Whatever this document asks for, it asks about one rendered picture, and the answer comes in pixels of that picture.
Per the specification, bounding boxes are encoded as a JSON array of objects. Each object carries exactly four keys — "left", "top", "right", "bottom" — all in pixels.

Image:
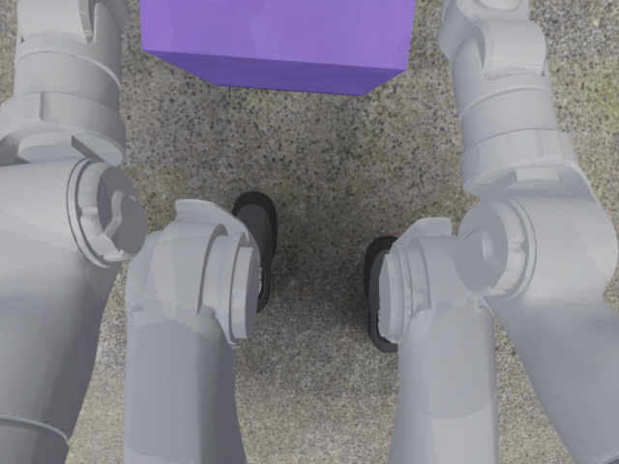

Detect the right robot upper arm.
[{"left": 453, "top": 194, "right": 619, "bottom": 464}]

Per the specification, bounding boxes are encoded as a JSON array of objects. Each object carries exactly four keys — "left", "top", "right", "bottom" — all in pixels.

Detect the carton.
[{"left": 139, "top": 0, "right": 416, "bottom": 96}]

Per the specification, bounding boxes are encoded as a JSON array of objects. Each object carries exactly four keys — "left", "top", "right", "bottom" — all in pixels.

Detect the robot right thigh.
[{"left": 379, "top": 236, "right": 499, "bottom": 464}]

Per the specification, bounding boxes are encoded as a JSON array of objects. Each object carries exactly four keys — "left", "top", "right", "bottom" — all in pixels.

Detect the robot left forearm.
[{"left": 0, "top": 0, "right": 131, "bottom": 166}]

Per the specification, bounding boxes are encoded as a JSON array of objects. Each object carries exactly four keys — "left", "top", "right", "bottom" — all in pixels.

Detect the left robot upper arm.
[{"left": 0, "top": 157, "right": 147, "bottom": 464}]

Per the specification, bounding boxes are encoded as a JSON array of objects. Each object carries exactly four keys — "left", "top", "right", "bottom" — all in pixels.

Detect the robot right forearm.
[{"left": 437, "top": 0, "right": 618, "bottom": 242}]

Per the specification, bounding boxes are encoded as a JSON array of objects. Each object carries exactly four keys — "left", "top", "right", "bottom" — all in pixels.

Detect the right robot foot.
[{"left": 364, "top": 236, "right": 398, "bottom": 353}]

